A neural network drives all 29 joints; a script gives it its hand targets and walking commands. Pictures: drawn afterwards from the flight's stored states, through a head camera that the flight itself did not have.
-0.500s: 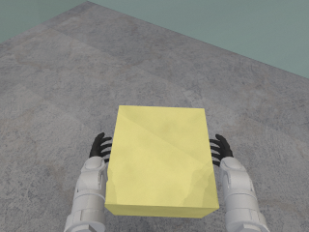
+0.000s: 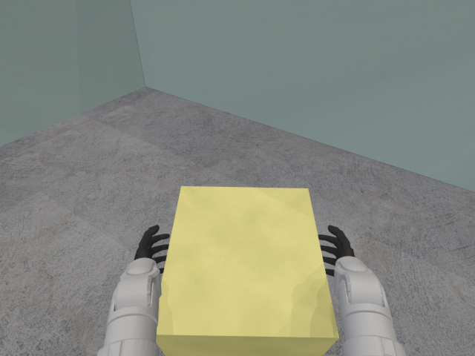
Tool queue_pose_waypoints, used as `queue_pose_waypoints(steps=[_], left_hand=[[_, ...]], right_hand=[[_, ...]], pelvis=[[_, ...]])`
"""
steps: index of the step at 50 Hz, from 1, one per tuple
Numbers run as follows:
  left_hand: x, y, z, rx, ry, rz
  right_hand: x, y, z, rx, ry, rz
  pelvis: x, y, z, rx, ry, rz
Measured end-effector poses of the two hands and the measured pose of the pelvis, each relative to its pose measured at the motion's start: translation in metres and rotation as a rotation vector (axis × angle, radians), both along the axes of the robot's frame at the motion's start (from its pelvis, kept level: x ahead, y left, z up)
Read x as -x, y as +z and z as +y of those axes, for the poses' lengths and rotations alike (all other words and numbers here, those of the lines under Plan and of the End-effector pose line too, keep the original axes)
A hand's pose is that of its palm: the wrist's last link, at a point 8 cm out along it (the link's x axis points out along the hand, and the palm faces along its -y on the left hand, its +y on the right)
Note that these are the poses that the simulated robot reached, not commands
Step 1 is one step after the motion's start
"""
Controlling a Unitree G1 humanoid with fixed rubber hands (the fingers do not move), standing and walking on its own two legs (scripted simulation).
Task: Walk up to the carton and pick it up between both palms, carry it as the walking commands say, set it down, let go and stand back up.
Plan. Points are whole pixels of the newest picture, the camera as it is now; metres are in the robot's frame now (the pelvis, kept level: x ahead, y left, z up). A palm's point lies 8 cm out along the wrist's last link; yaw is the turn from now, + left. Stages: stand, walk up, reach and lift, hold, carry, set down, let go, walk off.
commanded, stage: reach and lift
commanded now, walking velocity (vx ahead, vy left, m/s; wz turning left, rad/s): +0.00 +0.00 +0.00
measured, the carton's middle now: (243, 270) +0.33 -0.02 -0.05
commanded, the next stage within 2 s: hold in 1.18 s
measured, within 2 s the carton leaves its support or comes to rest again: neither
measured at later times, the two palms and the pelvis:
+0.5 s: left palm (141, 269) +0.28 +0.16 +0.05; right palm (347, 264) +0.27 -0.19 +0.05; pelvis -0.02 -0.01 +0.00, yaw +0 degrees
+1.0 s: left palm (142, 270) +0.28 +0.16 +0.04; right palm (347, 268) +0.27 -0.19 +0.04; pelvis +0.00 -0.01 +0.00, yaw +0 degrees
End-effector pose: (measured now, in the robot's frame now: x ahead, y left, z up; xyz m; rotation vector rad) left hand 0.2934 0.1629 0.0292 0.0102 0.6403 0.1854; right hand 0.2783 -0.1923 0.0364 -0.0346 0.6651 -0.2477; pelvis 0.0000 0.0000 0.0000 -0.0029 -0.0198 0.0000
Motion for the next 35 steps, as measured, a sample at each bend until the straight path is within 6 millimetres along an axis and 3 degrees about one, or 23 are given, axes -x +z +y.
queue_pose_waypoints(steps=[16,35], left_hand=[[0.014,0.015,-0.001,-0.01,0.002,0.013],[0.016,0.017,0.008,-0.012,0.053,0.005]], right_hand=[[0.014,0.014,0.001,0.008,-0.031,0.008],[-0.003,0.017,0.01,0.016,0.031,-0.002]], pelvis=[[0.01,0.004,-0.008,-0.001,0.002,-0.063],[0.013,0.003,-0.015,-0.001,0.009,-0.039]])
